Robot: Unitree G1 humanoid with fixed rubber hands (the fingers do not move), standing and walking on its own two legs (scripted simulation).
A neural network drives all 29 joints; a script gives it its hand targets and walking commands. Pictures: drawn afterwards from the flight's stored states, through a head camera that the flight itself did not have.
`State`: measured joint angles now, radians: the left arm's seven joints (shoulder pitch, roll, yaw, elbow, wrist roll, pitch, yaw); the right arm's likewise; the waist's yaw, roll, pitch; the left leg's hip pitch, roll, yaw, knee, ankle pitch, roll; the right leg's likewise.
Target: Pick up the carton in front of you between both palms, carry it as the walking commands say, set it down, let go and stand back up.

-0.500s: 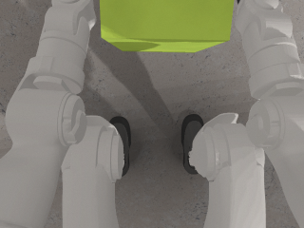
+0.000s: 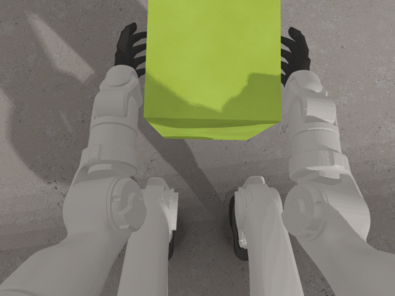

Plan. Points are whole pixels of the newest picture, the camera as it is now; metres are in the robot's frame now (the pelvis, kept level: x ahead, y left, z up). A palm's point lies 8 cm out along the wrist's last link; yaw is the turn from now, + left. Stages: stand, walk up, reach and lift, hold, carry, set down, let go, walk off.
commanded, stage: reach and lift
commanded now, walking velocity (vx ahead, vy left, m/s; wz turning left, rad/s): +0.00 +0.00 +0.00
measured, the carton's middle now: (208, 84) +0.52 -0.01 -0.13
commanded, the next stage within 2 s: none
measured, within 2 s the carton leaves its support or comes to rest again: neither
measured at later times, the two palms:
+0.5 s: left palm (88, 45) +0.48 +0.14 +0.09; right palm (347, 49) +0.47 -0.16 +0.09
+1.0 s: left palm out of the picture +0.43 +0.15 +0.24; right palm out of the picture +0.43 -0.15 +0.24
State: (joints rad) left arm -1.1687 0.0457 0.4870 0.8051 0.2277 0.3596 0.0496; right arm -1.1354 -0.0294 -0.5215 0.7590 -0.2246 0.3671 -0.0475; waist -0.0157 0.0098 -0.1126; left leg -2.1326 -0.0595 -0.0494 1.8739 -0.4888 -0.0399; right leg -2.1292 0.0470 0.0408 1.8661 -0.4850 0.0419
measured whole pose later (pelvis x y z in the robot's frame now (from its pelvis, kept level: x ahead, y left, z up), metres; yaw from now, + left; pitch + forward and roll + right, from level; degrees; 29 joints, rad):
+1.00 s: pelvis +0.08 +0.00 +0.26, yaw +0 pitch +18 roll +0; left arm -0.45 -0.13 0.35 0.54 0.22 0.39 0.03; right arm -0.44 0.14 -0.36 0.53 -0.22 0.40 -0.02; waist 0.00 0.00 -0.17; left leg -0.87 -0.03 -0.06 0.94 -0.38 -0.01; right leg -0.87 0.03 0.06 0.94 -0.38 0.01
